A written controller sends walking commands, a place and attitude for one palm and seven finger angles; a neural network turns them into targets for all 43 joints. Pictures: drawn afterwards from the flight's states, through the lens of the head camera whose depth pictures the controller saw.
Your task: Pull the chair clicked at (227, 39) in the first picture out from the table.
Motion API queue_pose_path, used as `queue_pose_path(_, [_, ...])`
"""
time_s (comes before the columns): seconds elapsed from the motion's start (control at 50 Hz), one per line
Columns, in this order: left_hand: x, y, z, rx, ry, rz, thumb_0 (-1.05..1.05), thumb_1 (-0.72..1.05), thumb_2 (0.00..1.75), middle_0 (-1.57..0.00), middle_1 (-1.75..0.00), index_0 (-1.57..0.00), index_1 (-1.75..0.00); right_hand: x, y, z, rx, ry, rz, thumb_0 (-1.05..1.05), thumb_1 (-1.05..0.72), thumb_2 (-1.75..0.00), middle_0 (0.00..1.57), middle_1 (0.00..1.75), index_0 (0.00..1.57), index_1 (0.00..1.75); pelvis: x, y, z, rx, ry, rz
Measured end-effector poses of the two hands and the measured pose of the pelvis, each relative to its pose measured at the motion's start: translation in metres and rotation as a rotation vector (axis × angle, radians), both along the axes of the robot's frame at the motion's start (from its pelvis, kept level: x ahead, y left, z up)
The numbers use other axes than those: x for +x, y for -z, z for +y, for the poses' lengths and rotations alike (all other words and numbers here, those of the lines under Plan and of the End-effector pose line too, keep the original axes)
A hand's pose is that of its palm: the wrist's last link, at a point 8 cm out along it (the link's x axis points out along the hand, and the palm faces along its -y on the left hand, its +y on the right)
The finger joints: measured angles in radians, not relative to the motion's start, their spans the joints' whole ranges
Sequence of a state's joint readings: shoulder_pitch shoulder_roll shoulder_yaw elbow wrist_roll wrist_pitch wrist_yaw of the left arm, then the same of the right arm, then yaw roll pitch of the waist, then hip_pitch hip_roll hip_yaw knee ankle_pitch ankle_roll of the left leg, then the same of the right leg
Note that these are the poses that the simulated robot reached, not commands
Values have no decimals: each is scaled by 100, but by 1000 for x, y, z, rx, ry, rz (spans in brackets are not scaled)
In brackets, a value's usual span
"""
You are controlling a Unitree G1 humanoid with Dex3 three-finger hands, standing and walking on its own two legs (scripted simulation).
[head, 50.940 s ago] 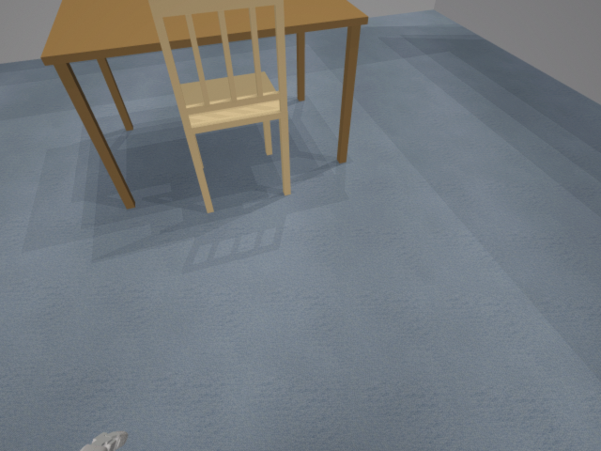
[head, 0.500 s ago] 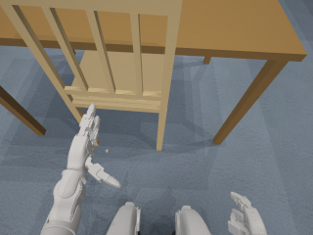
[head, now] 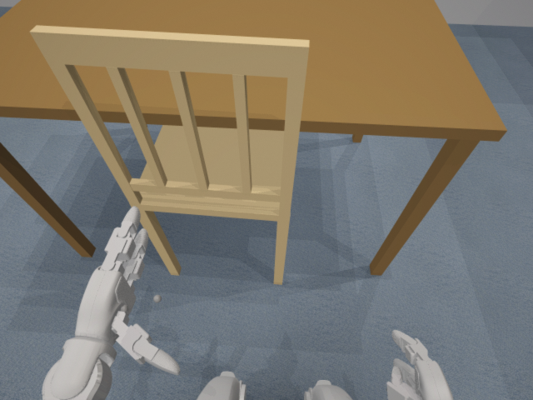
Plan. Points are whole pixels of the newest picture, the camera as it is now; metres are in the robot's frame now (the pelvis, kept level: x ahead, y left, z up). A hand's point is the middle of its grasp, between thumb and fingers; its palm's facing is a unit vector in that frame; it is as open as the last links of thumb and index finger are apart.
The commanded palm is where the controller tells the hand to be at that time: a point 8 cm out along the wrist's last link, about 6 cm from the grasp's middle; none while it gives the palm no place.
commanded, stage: draw the hand back to the body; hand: left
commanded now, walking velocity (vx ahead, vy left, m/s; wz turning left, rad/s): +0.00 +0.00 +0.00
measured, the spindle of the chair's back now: (193, 138) +0.58 +0.17 +0.02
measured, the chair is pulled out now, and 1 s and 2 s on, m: -0.10 -0.10 -0.10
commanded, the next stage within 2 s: step back with the hand held close in 1.26 s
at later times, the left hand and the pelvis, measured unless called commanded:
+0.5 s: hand (65, 286) +0.23 +0.22 +0.15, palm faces +0.25 -0.89 -0.39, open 14.7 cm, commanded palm +0.20 +0.27 +0.18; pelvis +0.04 +0.00 +0.07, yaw +1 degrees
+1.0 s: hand out of the picture +0.22 +0.27 +0.26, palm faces +0.49 -0.76 -0.42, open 8.1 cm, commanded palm +0.17 +0.31 +0.26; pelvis +0.04 +0.00 +0.09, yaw +0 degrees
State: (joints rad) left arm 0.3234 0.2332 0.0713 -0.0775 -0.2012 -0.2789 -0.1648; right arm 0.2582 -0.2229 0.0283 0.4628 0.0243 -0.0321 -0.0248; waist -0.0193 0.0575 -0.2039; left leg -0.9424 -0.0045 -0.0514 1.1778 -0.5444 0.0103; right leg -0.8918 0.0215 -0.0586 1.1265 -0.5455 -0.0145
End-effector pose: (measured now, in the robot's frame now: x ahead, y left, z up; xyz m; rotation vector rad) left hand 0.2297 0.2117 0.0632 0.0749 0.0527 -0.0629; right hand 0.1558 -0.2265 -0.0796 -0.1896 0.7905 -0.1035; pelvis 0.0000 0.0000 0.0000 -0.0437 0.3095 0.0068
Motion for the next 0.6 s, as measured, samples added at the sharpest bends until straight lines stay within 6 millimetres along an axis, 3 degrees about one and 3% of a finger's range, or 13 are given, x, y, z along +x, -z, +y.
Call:
queue_pose_path(0.08, [-6,-6,5,-17,4,46,-2,-55,20,0,0,0,0,4,-19,-6,-24,17,-47,1,-91,-90,21,30,20,30,5,-10,-2,0,-2,-27])
queue_pose_path(0.2, [-17,-44,18,0,-28,-33,-2,-51,22,-1,-1,-1,-1,10,-45,-15,-49,47,-106,1,-91,-90,20,30,20,30,15,-25,-3,-2,-10,-71])
queue_pose_path(0.26, [-20,-57,28,131,-110,16,-2,-46,24,-2,-2,-2,-2,14,-53,-16,-53,62,-99,1,-91,-90,20,30,20,30,19,-35,-2,4,-9,-104])
queue_pose_path(0.4, [-34,-78,41,277,-274,141,-1,-26,34,-5,-6,-4,-6,23,-69,-5,-30,72,-103,1,-91,-90,20,30,20,30,30,-58,3,20,-2,-175])
queue_pose_path(0.6, [-34,-137,64,351,-406,8,-1,9,51,-10,-13,-10,-13,44,-80,11,6,12,-129,1,-91,-90,20,30,20,30,40,-77,5,34,-4,-268])
